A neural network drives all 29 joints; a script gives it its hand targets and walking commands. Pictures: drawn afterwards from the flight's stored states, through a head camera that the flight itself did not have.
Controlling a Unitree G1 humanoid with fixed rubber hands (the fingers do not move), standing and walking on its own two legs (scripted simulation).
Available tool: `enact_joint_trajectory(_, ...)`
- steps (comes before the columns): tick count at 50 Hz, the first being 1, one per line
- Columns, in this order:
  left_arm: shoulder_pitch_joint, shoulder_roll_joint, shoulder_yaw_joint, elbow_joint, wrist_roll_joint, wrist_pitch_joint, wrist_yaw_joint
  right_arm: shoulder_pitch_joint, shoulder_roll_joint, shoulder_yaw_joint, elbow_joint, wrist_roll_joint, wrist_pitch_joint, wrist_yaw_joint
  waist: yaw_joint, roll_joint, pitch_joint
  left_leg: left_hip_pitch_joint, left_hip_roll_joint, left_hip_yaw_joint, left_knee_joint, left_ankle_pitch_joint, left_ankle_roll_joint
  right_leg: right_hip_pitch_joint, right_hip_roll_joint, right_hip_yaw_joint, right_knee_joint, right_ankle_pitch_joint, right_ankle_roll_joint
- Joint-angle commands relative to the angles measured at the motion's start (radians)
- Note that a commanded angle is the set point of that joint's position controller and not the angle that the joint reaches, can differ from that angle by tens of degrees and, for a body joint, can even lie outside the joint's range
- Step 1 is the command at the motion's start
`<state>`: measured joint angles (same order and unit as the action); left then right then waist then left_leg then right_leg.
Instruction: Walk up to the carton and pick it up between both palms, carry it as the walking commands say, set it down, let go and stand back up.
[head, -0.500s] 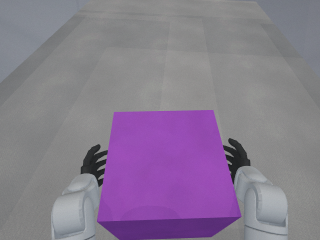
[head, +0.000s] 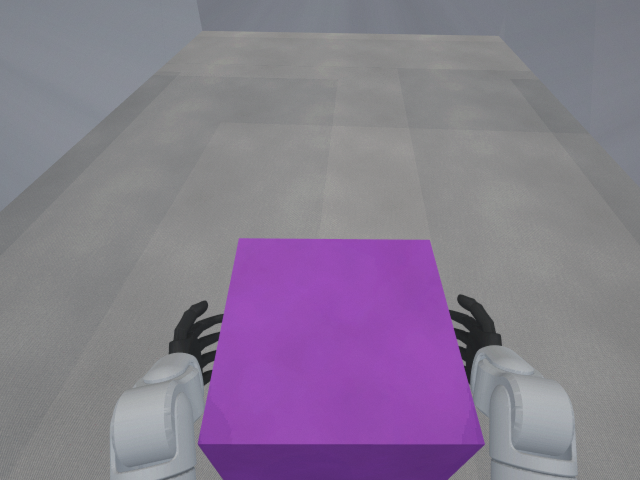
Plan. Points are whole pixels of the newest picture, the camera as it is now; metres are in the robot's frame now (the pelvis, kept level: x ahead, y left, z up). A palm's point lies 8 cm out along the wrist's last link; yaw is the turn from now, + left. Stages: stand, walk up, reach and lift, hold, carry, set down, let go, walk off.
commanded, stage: carry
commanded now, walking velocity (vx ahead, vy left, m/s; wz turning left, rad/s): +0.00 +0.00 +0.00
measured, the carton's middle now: (333, 371) +0.27 -0.01 +0.02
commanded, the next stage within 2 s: none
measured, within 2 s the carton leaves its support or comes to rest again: neither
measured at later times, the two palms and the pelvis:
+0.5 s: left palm (164, 393) +0.23 +0.18 +0.07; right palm (458, 369) +0.24 -0.15 +0.07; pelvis -0.02 +0.01 +0.00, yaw +1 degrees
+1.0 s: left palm (58, 438) +0.19 +0.27 +0.07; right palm (365, 356) +0.27 -0.05 +0.06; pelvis -0.02 +0.05 -0.01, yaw +14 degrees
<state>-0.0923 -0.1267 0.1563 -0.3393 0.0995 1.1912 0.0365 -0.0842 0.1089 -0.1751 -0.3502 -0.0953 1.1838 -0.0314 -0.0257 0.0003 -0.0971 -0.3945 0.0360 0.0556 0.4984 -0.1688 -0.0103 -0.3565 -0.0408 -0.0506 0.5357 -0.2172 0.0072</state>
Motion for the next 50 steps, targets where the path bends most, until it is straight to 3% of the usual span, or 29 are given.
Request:
enact_joint_trajectory(1, -0.494, -0.78, -0.729, -0.069, -0.364, 0.006, -0.216, -0.528, 0.811, 0.793, -0.076, 0.405, 0.009, 0.237, 0.027, -0.026, -0.148, 0.08, 0.05, -0.077, -0.089, -0.24, 0.004, -0.019, -0.091, 0.1, -0.179, -0.313, -0.03)
enact_joint_trajectory(7, -0.514, -0.787, -0.734, -0.06, -0.37, 0.012, -0.223, -0.522, 0.818, 0.769, -0.053, 0.384, 0.012, 0.23, 0.023, -0.059, -0.147, 0.134, 0.02, -0.046, -0.013, -0.21, 0.017, -0.1, -0.094, 0.101, -0.211, -0.371, -0.031)
enact_joint_trajectory(16, -0.538, -0.791, -0.716, -0.027, -0.362, -0.015, -0.22, -0.518, 0.806, 0.721, -0.008, 0.346, -0.017, 0.225, 0.032, 0.036, -0.164, 0.053, 0.065, -0.126, -0.137, -0.332, 0.024, -0.021, -0.035, 0.05, -0.1, -0.258, -0.027)
enact_joint_trajectory(22, -0.536, -0.778, -0.662, 0.058, -0.319, -0.089, -0.222, -0.503, 0.787, 0.662, 0.074, 0.285, -0.086, 0.225, 0.036, 0.034, -0.182, 0.047, 0.071, -0.125, -0.156, -0.32, 0.023, -0.001, -0.034, 0.059, -0.099, -0.236, -0.028)
enact_joint_trajectory(23, -0.513, -0.737, -0.566, 0.213, -0.239, -0.128, -0.222, -0.48, 0.748, 0.565, 0.228, 0.206, -0.125, 0.224, 0.035, 0.035, -0.184, 0.03, 0.057, -0.118, -0.147, -0.307, 0.027, 0.014, -0.044, 0.07, -0.109, -0.245, -0.029)
enact_joint_trajectory(24, -0.582, -0.799, -0.729, -0.062, -0.369, -0.127, -0.221, -0.563, 0.814, 0.734, -0.056, 0.337, -0.123, 0.223, 0.032, 0.024, -0.178, -0.002, 0.044, -0.106, -0.126, -0.275, 0.025, 0.014, -0.067, 0.091, -0.116, -0.27, -0.027)
enact_joint_trajectory(25, -0.601, -0.838, -0.803, -0.167, -0.428, -0.088, -0.213, -0.584, 0.862, 0.806, -0.156, 0.406, -0.085, 0.218, 0.032, 0.002, -0.183, -0.025, 0.028, -0.082, -0.082, -0.256, 0.01, 0.021, -0.1, 0.115, -0.138, -0.313, -0.029)
enact_joint_trajectory(26, -0.548, -0.83, -0.788, -0.125, -0.407, -0.059, -0.206, -0.542, 0.854, 0.793, -0.119, 0.398, -0.058, 0.214, 0.032, -0.066, -0.201, -0.04, -0.003, -0.036, 0.035, -0.213, -0.006, 0.037, -0.159, 0.175, -0.187, -0.35, -0.045)
enact_joint_trajectory(27, -0.488, -0.811, -0.775, -0.092, -0.389, -0.038, -0.204, -0.501, 0.823, 0.783, -0.1, 0.385, -0.037, 0.211, 0.034, -0.156, -0.23, -0.027, -0.034, 0.006, 0.239, -0.172, -0.01, 0.023, -0.253, 0.252, -0.247, -0.363, -0.08)
enact_joint_trajectory(28, -0.464, -0.789, -0.76, -0.07, -0.376, -0.022, -0.203, -0.474, 0.805, 0.785, -0.082, 0.377, -0.019, 0.212, 0.026, -0.186, -0.218, -0.048, -0.024, 0.008, 0.37, -0.207, -0.008, -0.01, -0.332, 0.272, -0.269, -0.348, -0.118)
enact_joint_trajectory(29, -0.462, -0.77, -0.745, -0.062, -0.366, -0.013, -0.203, -0.479, 0.797, 0.796, -0.074, 0.374, -0.006, 0.217, 0.018, -0.214, -0.18, -0.06, 0.015, -0.021, 0.372, -0.216, 0.003, -0.052, -0.368, 0.249, -0.28, -0.317, -0.123)
enact_joint_trajectory(31, -0.487, -0.766, -0.739, -0.089, -0.358, -0.008, -0.201, -0.524, 0.799, 0.809, -0.086, 0.387, 0.005, 0.227, 0.017, -0.19, -0.152, -0.019, 0.021, -0.026, 0.242, -0.178, 0.014, -0.056, -0.334, 0.137, -0.2, -0.151, -0.083)
enact_joint_trajectory(33, -0.466, -0.772, -0.736, -0.096, -0.347, -0.002, -0.197, -0.534, 0.8, 0.804, -0.09, 0.411, 0.011, 0.234, 0.025, -0.105, -0.188, 0.046, -0.024, -0.009, 0.072, -0.155, 0.014, -0.009, -0.259, 0.033, 0.0, -0.018, -0.036)
enact_joint_trajectory(34, -0.444, -0.77, -0.73, -0.082, -0.339, 0.002, -0.194, -0.517, 0.81, 0.804, -0.083, 0.417, 0.016, 0.24, 0.024, -0.009, -0.197, 0.098, 0.009, -0.076, -0.062, -0.099, 0.028, -0.028, -0.213, -0.024, 0.141, 0.009, 0.004)
enact_joint_trajectory(35, -0.438, -0.758, -0.722, -0.09, -0.336, 0.01, -0.19, -0.475, 0.799, 0.791, -0.065, 0.426, 0.018, 0.247, 0.015, 0.283, -0.2, 0.164, 0.222, -0.417, -0.158, 0.064, 0.097, -0.227, -0.079, -0.094, 0.327, -0.223, 0.065)
enact_joint_trajectory(36, -0.465, -0.768, -0.731, -0.093, -0.343, 0.012, -0.19, -0.472, 0.808, 0.784, -0.056, 0.414, 0.021, 0.246, 0.011, 0.343, -0.192, 0.202, 0.268, -0.469, -0.16, 0.243, 0.175, -0.299, -0.046, -0.044, 0.496, -0.421, 0.069)
enact_joint_trajectory(37, -0.463, -0.777, -0.729, -0.087, -0.35, 0.01, -0.198, -0.459, 0.821, 0.783, -0.051, 0.395, 0.021, 0.241, 0.014, 0.24, -0.228, 0.214, 0.256, -0.446, -0.123, 0.302, 0.225, -0.295, -0.044, 0.004, 0.601, -0.417, 0.065)
enact_joint_trajectory(38, -0.471, -0.799, -0.742, -0.095, -0.37, 0.001, -0.208, -0.473, 0.829, 0.79, -0.079, 0.39, 0.013, 0.235, 0.018, 0.134, -0.241, 0.206, 0.221, -0.391, -0.105, 0.258, 0.227, -0.282, -0.05, 0.022, 0.623, -0.369, 0.068)
enact_joint_trajectory(39, -0.497, -0.816, -0.76, -0.116, -0.394, -0.007, -0.213, -0.486, 0.834, 0.792, -0.111, 0.391, 0.003, 0.229, 0.021, 0.107, -0.245, 0.209, 0.193, -0.35, -0.098, 0.192, 0.215, -0.289, -0.053, 0.024, 0.58, -0.321, 0.065)
enact_joint_trajectory(43, -0.501, -0.808, -0.785, -0.159, -0.437, -0.02, -0.216, -0.463, 0.816, 0.786, -0.147, 0.379, -0.011, 0.206, 0.021, 0.153, -0.294, 0.175, 0.145, -0.298, -0.091, 0.195, 0.195, -0.125, -0.008, -0.021, 0.308, -0.222, 0.041)
enact_joint_trajectory(45, -0.471, -0.79, -0.777, -0.154, -0.431, -0.022, -0.22, -0.427, 0.798, 0.791, -0.13, 0.367, -0.011, 0.199, 0.029, 0.146, -0.308, 0.12, 0.106, -0.266, -0.055, 0.235, 0.158, 0.05, 0.014, -0.038, 0.061, -0.157, 0.018)
enact_joint_trajectory(46, -0.444, -0.784, -0.771, -0.145, -0.423, -0.023, -0.224, -0.422, 0.79, 0.796, -0.125, 0.367, -0.012, 0.195, 0.047, 0.094, -0.32, 0.035, 0.062, -0.219, 0.023, 0.222, 0.103, 0.206, -0.022, -0.019, -0.126, -0.067, 0.004)
enact_joint_trajectory(47, -0.431, -0.764, -0.764, -0.138, -0.415, -0.023, -0.228, -0.413, 0.793, 0.799, -0.124, 0.374, -0.012, 0.194, 0.045, -0.096, -0.306, -0.11, -0.006, -0.159, 0.192, 0.057, 0.058, 0.335, -0.248, 0.213, -0.235, -0.057, -0.039)
enact_joint_trajectory(48, -0.348, -0.744, -0.73, -0.077, -0.389, -0.022, -0.24, -0.385, 0.794, 0.809, -0.127, 0.354, -0.007, 0.188, 0.041, -0.433, -0.227, -0.401, -0.124, 0.0, 0.469, -0.406, 0.016, 0.381, -0.598, 0.509, -0.252, 0.36, -0.203)
enact_joint_trajectory(49, -0.405, -0.776, -0.739, -0.129, -0.413, -0.03, -0.24, -0.461, 0.82, 0.828, -0.166, 0.374, -0.013, 0.187, 0.033, -0.289, -0.2, -0.404, -0.013, -0.08, 0.68, -0.426, 0.01, 0.342, -0.597, 0.459, -0.217, 0.561, -0.266)
enact_joint_trajectory(50, -0.424, -0.782, -0.741, -0.147, -0.417, -0.032, -0.235, -0.475, 0.822, 0.829, -0.17, 0.386, -0.016, 0.189, 0.028, -0.155, -0.185, -0.356, 0.016, -0.114, 0.725, -0.37, 0.001, 0.298, -0.523, 0.338, -0.19, 0.54, -0.23)
